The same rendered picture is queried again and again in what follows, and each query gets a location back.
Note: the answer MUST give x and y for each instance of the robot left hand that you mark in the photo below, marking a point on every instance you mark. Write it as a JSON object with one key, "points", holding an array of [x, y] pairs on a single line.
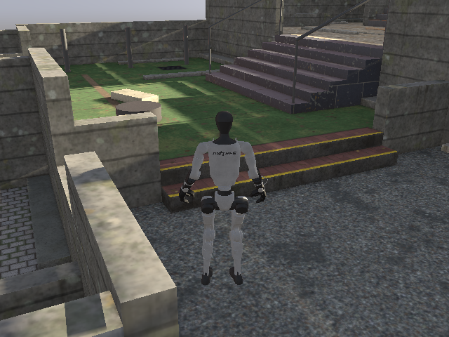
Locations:
{"points": [[182, 195]]}

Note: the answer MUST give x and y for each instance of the right robot forearm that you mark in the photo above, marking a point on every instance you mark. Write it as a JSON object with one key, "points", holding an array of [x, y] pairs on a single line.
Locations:
{"points": [[258, 182]]}

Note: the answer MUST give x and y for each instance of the left robot forearm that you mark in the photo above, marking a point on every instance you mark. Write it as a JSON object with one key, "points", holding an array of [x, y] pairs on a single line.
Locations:
{"points": [[187, 183]]}

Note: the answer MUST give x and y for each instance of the robot left upper arm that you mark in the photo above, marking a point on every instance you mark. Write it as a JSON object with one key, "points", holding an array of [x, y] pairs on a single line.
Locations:
{"points": [[201, 149]]}

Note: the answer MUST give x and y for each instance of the robot right hand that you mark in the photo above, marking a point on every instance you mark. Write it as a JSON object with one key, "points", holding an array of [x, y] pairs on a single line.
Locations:
{"points": [[256, 193]]}

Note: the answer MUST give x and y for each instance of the humanoid robot head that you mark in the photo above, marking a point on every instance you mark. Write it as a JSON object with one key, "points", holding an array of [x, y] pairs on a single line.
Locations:
{"points": [[224, 121]]}

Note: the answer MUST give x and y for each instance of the robot right foot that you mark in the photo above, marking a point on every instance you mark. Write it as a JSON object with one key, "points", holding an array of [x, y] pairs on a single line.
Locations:
{"points": [[237, 279]]}

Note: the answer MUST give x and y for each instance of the robot right upper arm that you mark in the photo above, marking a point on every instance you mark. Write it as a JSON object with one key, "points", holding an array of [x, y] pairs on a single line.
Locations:
{"points": [[246, 148]]}

